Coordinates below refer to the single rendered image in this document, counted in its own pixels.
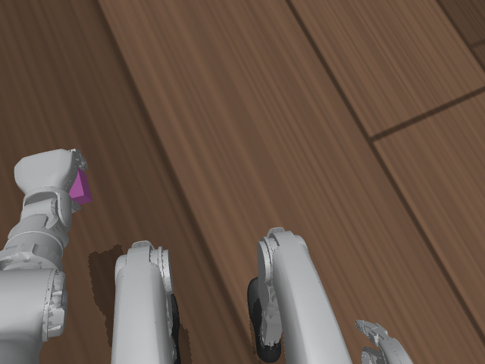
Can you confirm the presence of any cube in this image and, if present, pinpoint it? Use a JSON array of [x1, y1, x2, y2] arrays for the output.
[[69, 168, 92, 205]]

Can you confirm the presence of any left robot arm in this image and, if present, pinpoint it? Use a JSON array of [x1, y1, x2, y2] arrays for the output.
[[0, 187, 72, 364]]

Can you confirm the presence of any right robot foot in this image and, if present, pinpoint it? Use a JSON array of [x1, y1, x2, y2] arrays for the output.
[[247, 277, 281, 363]]

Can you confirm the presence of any left robot hand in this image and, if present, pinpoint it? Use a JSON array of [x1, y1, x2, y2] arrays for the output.
[[14, 149, 88, 213]]

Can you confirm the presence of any right robot hand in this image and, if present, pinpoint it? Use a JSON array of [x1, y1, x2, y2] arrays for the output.
[[355, 320, 414, 364]]

